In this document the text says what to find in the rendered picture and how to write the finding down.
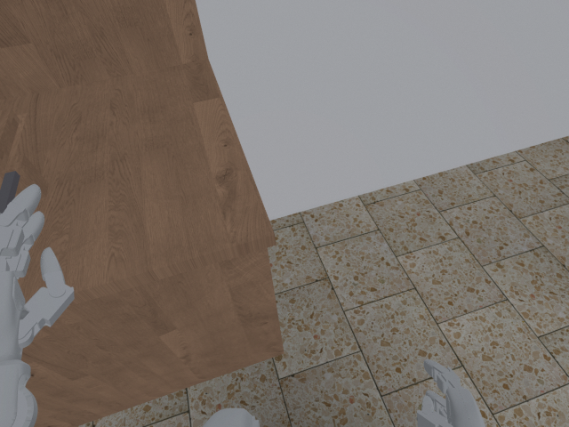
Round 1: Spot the left robot hand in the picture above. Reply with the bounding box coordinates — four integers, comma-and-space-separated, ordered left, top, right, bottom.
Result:
0, 184, 75, 361

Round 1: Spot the left robot forearm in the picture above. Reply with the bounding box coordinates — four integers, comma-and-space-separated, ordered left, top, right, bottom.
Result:
0, 359, 38, 427

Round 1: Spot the counter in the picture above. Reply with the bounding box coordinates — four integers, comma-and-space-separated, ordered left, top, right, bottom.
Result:
0, 0, 285, 427

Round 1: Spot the tap lever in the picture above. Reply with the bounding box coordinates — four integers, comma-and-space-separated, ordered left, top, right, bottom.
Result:
0, 171, 20, 214

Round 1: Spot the left robot thigh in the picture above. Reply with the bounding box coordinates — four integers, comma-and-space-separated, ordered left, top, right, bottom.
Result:
203, 408, 260, 427

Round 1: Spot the right robot hand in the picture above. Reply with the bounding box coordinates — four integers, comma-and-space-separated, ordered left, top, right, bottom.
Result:
417, 359, 485, 427

